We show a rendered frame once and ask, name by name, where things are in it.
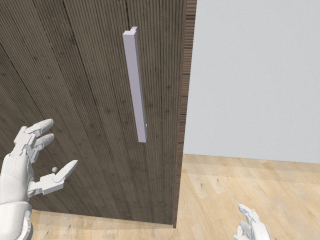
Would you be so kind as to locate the robot left forearm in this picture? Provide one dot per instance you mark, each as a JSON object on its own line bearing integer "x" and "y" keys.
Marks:
{"x": 14, "y": 221}

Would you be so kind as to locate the robot left hand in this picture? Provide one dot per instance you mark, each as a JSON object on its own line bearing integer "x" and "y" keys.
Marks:
{"x": 16, "y": 172}

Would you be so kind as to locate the handle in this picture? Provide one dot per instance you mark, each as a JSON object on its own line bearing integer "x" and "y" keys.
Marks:
{"x": 134, "y": 72}

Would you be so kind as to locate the wardrobe door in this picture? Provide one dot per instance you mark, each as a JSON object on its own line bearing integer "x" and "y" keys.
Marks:
{"x": 65, "y": 60}

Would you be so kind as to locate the robot right hand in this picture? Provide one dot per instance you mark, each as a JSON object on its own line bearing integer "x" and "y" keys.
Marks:
{"x": 256, "y": 230}

